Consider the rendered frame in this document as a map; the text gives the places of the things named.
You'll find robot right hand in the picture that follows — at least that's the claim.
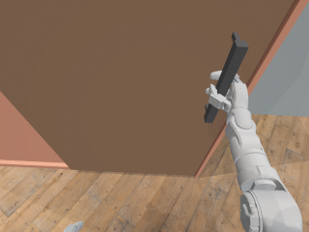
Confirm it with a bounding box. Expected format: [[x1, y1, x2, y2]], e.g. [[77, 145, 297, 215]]
[[205, 71, 249, 116]]

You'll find robot left hand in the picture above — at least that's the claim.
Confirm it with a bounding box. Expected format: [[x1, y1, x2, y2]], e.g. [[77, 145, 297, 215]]
[[64, 220, 84, 232]]

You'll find wardrobe door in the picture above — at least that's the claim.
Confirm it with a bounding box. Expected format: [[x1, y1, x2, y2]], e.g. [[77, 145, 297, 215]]
[[0, 0, 294, 176], [0, 91, 64, 163]]

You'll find right robot upper arm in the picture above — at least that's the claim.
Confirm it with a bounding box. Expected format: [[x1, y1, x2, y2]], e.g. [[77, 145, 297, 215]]
[[239, 189, 303, 232]]

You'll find right robot forearm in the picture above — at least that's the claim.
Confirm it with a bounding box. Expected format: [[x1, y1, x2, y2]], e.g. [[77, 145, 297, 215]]
[[225, 108, 303, 229]]

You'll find handle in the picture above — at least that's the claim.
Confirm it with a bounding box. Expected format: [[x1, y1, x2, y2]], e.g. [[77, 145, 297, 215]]
[[204, 32, 249, 123]]

